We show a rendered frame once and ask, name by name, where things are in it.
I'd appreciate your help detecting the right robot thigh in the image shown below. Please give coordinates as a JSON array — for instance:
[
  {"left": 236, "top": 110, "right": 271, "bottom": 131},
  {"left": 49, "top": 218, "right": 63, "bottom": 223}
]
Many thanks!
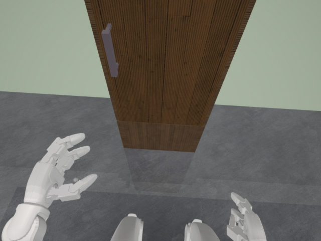
[{"left": 184, "top": 222, "right": 220, "bottom": 241}]

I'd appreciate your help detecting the right robot hand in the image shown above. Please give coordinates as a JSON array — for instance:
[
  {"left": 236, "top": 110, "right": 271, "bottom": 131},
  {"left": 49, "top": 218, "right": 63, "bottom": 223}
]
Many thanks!
[{"left": 227, "top": 192, "right": 267, "bottom": 241}]

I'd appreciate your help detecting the robot thigh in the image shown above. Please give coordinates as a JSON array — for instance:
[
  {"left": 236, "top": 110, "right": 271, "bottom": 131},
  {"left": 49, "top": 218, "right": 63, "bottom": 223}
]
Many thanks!
[
  {"left": 111, "top": 216, "right": 143, "bottom": 241},
  {"left": 184, "top": 222, "right": 220, "bottom": 241}
]

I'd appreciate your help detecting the robot left forearm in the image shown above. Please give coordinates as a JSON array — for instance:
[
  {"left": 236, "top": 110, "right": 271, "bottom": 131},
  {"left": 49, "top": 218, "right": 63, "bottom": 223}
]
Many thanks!
[{"left": 2, "top": 202, "right": 50, "bottom": 241}]

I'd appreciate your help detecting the handle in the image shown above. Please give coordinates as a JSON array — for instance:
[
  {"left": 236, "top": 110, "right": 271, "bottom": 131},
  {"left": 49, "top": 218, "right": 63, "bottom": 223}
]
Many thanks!
[{"left": 101, "top": 23, "right": 119, "bottom": 77}]

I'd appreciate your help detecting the cupboard door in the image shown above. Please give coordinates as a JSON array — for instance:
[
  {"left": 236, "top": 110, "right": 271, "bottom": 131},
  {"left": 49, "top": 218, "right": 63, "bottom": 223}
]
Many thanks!
[{"left": 90, "top": 0, "right": 251, "bottom": 126}]

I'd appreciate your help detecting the left robot hand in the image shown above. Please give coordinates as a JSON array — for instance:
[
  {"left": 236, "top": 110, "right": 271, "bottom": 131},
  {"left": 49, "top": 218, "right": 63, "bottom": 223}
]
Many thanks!
[{"left": 24, "top": 133, "right": 97, "bottom": 208}]

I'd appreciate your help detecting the left robot thigh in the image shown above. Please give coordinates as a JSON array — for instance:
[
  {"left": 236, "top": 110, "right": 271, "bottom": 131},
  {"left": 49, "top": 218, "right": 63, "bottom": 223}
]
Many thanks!
[{"left": 111, "top": 216, "right": 143, "bottom": 241}]

